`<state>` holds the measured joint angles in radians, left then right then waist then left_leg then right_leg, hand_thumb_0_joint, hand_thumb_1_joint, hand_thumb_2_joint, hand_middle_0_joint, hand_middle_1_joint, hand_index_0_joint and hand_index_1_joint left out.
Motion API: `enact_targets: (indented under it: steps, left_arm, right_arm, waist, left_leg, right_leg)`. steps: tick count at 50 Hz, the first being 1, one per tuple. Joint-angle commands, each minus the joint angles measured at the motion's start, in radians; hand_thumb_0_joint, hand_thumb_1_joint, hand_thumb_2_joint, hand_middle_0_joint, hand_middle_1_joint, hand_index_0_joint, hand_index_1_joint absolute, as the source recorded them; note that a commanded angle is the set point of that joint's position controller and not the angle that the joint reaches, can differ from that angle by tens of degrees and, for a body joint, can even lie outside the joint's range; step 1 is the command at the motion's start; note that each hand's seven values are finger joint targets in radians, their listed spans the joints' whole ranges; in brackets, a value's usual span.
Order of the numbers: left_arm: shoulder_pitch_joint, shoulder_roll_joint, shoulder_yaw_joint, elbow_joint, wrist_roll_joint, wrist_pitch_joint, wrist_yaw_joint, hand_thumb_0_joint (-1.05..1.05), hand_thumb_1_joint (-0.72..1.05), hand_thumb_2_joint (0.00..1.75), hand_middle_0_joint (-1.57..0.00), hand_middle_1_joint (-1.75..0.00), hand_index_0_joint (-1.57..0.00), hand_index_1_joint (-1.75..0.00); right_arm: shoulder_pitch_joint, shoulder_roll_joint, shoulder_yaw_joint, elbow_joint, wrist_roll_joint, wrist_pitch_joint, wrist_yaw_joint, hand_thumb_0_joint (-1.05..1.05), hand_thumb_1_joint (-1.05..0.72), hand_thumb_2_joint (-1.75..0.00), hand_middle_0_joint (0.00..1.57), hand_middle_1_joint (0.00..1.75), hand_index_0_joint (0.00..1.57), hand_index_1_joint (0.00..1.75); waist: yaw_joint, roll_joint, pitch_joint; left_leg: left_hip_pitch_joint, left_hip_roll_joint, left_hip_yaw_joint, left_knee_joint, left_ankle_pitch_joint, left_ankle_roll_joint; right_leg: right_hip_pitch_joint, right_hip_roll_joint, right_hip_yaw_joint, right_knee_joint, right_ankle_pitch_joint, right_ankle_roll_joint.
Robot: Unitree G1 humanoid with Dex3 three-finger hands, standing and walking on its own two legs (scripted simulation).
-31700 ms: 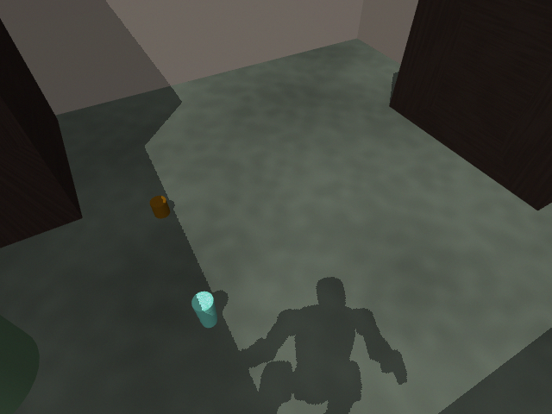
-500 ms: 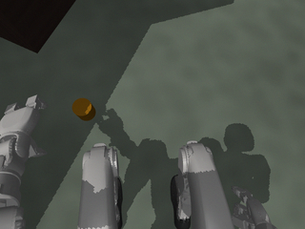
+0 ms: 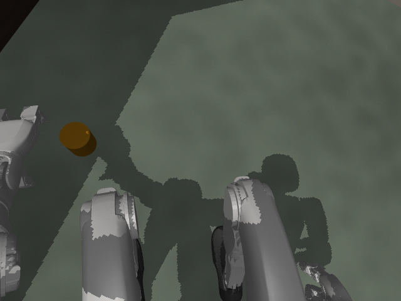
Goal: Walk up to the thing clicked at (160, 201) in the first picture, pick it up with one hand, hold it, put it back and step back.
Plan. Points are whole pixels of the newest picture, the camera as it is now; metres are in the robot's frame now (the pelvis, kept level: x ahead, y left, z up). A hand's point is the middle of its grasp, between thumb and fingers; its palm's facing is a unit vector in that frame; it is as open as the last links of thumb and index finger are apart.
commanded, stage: rise first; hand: left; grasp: from above
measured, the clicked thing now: (79, 139) +0.49 +0.28 -0.32
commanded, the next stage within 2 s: approach in 0.64 s
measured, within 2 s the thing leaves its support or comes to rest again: neither
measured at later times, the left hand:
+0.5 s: hand (36, 150) +0.43 +0.33 -0.19, palm faces -0.46 -0.07 -0.89, open 14.1 cm
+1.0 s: hand (57, 139) +0.46 +0.29 -0.21, palm faces -0.44 -0.04 -0.90, open 14.0 cm
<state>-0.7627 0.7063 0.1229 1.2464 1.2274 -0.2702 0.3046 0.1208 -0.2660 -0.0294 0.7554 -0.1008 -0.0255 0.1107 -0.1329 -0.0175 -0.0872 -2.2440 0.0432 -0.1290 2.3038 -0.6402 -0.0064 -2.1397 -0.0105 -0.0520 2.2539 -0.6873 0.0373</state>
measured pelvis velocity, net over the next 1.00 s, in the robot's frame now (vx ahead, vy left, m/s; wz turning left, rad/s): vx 0.01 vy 0.00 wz -0.03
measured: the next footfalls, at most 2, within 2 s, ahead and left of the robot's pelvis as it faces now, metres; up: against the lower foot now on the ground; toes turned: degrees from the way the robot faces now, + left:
none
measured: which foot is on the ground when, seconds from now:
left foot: down 0.00-1.00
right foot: down 0.00-1.00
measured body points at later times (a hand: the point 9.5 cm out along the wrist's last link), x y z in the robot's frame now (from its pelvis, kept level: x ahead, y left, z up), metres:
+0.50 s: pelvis +0.01 +0.00 -0.02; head +0.24 +0.07 +0.36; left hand +0.44 +0.33 -0.14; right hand +0.09 -0.28 -0.14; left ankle +0.09 +0.13 -0.32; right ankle +0.10 -0.13 -0.32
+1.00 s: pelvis +0.01 +0.00 -0.04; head +0.25 +0.08 +0.34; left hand +0.48 +0.29 -0.16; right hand +0.08 -0.28 -0.14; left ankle +0.09 +0.13 -0.32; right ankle +0.10 -0.13 -0.32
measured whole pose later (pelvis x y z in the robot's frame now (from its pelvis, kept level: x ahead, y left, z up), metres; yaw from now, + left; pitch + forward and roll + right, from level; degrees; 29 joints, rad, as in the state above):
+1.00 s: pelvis +0.01 +0.00 -0.04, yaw -2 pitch +34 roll -8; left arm -0.96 0.75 0.06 1.47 1.31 -0.26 0.44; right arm 0.10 -0.26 0.04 0.78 -0.17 -0.06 0.14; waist -0.21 -0.05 -0.04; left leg -2.35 0.04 -0.16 2.42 -0.67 -0.02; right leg -2.24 0.01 -0.06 2.36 -0.71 0.04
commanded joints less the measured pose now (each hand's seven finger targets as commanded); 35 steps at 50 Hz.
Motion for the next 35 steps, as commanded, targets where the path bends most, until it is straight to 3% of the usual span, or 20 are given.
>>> enact_targets:
  steps: [1, 5, 7, 9, 12, 16, 20, 22, 26, 28, 30, 35]
  left_arm:
    - [-0.284, 0.299, 0.059, -0.11, 0.009, -0.013, 0.061, 0.0, -0.53, 0.99, -0.07, -1.0, -0.07, -1.0]
    - [-0.305, 0.314, 0.058, -0.073, 0.034, -0.025, 0.078, 0.0, -0.53, 0.98, -0.07, -1.02, -0.07, -1.01]
    - [-0.299, 0.286, 0.047, -0.045, 0.037, -0.029, 0.086, 0.0, -0.53, 0.99, -0.06, -1.03, -0.07, -1.02]
    - [-0.328, 0.306, 0.066, -0.071, 0.029, -0.034, 0.1, 0.0, -0.54, 1.0, -0.06, -1.02, -0.07, -1.01]
    - [-0.333, 0.304, 0.06, -0.043, 0.038, -0.026, 0.109, 0.0, -0.54, 0.99, -0.06, -1.03, -0.07, -1.02]
    - [-0.35, 0.301, 0.055, -0.026, 0.034, -0.018, 0.12, 0.0, -0.54, 0.99, -0.06, -1.03, -0.07, -1.02]
    - [-0.331, 0.319, 0.072, -0.018, 0.038, -0.012, 0.126, 0.0, -0.54, 0.99, -0.06, -1.03, -0.07, -1.02]
    - [-0.337, 0.304, 0.058, -0.006, 0.037, -0.008, 0.126, 0.0, -0.55, 1.0, -0.06, -1.04, -0.07, -1.03]
    - [-0.35, 0.336, 0.082, -0.03, 0.034, -0.009, 0.131, 0.0, -0.54, 0.99, -0.06, -1.03, -0.07, -1.02]
    - [-0.327, 0.302, 0.059, 0.007, 0.038, -0.006, 0.129, 0.0, -0.54, 0.99, -0.06, -1.04, -0.07, -1.03]
    - [-0.347, 0.333, 0.08, -0.009, 0.039, -0.009, 0.134, 0.0, -0.53, 0.98, -0.06, -1.04, -0.07, -1.03]
    - [-0.349, 0.311, 0.061, 0.014, 0.038, -0.009, 0.138, 0.0, -0.54, 0.99, -0.06, -1.05, -0.07, -1.04]
  right_arm:
    - [0.166, -0.23, -0.073, -0.026, -0.011, -0.012, -0.004, 0.0, -0.9, -0.9, 0.2, 0.3, 0.2, 0.3]
    - [0.159, -0.225, -0.065, -0.019, -0.024, -0.008, 0.0, 0.0, -0.9, -0.9, 0.2, 0.3, 0.2, 0.3]
    - [0.156, -0.226, -0.064, -0.016, -0.03, -0.011, 0.002, 0.0, -0.9, -0.9, 0.2, 0.3, 0.2, 0.3]
    - [0.158, -0.223, -0.06, -0.017, -0.035, -0.013, 0.001, 0.0, -0.9, -0.9, 0.2, 0.3, 0.2, 0.3]
    - [0.167, -0.225, -0.053, -0.006, -0.045, -0.013, 0.003, 0.0, -0.9, -0.9, 0.2, 0.3, 0.2, 0.3]
    - [0.157, -0.223, -0.054, -0.003, -0.044, -0.018, 0.003, 0.0, -0.9, -0.9, 0.2, 0.3, 0.2, 0.3]
    - [0.161, -0.221, -0.05, 0.001, -0.045, -0.017, 0.003, 0.0, -0.9, -0.9, 0.2, 0.3, 0.2, 0.3]
    - [0.161, -0.222, -0.046, 0.004, -0.049, -0.017, 0.006, 0.0, -0.9, -0.9, 0.2, 0.3, 0.2, 0.3]
    - [0.169, -0.227, -0.048, 0.007, -0.049, -0.016, 0.006, 0.0, -0.9, -0.9, 0.2, 0.3, 0.2, 0.3]
    - [0.166, -0.222, -0.044, 0.009, -0.049, -0.016, 0.008, 0.0, -0.9, -0.9, 0.2, 0.3, 0.2, 0.3]
    - [0.171, -0.233, -0.044, 0.008, -0.049, -0.017, 0.009, 0.0, -0.9, -0.9, 0.2, 0.3, 0.2, 0.3]
    - [0.171, -0.233, -0.035, 0.009, -0.054, -0.017, 0.014, 0.0, -0.9, -0.9, 0.2, 0.3, 0.2, 0.3]
  waist:
    - [0.014, 0.226, -0.638]
    - [0.007, 0.227, -0.636]
    - [-0.002, 0.22, -0.62]
    - [0.006, 0.227, -0.641]
    - [-0.011, 0.228, -0.651]
    - [-0.007, 0.259, -0.629]
    - [0.002, 0.246, -0.647]
    - [-0.014, 0.247, -0.627]
    - [-0.008, 0.248, -0.66]
    - [-0.013, 0.251, -0.628]
    - [-0.014, 0.268, -0.641]
    - [-0.029, 0.273, -0.611]
  left_leg:
    - [0.54, -0.032, 0.085, -0.232, 0.095, 0.03]
    - [0.508, -0.033, 0.096, -0.202, 0.099, 0.034]
    - [0.5, -0.032, 0.091, -0.2, 0.087, 0.033]
    - [0.502, -0.033, 0.095, -0.19, 0.089, 0.034]
    - [0.498, -0.031, 0.095, -0.173, 0.129, 0.035]
    - [0.501, -0.027, 0.086, -0.179, 0.085, 0.03]
    - [0.486, -0.031, 0.094, -0.164, 0.111, 0.032]
    - [0.472, -0.03, 0.094, -0.16, 0.111, 0.034]
    - [0.476, -0.028, 0.094, -0.148, 0.128, 0.034]
    - [0.475, -0.028, 0.089, -0.152, 0.121, 0.031]
    - [0.493, -0.025, 0.079, -0.152, 0.135, 0.029]
    - [0.461, -0.028, 0.082, -0.147, 0.129, 0.031]
  right_leg:
    - [0.219, 0.038, -0.082, -0.235, 0.151, -0.071]
    - [0.22, 0.044, -0.081, -0.225, 0.152, -0.07]
    - [0.196, 0.044, -0.086, -0.213, 0.141, -0.07]
    - [0.208, 0.044, -0.084, -0.218, 0.141, -0.068]
    - [0.228, 0.045, -0.088, -0.203, 0.184, -0.065]
    - [0.174, 0.044, -0.091, -0.188, 0.145, -0.071]
    - [0.203, 0.047, -0.087, -0.187, 0.169, -0.07]
    - [0.198, 0.048, -0.09, -0.185, 0.174, -0.069]
    - [0.217, 0.048, -0.089, -0.18, 0.191, -0.067]
    - [0.193, 0.049, -0.093, -0.17, 0.184, -0.071]
    - [0.183, 0.047, -0.099, -0.156, 0.195, -0.069]
    - [0.178, 0.048, -0.1, -0.153, 0.194, -0.068]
